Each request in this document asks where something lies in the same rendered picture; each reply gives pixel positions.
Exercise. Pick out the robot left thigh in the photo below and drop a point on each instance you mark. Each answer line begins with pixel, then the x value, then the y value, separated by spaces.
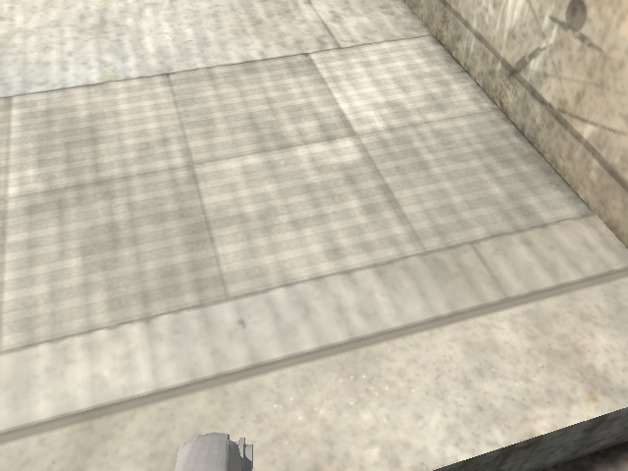
pixel 216 452

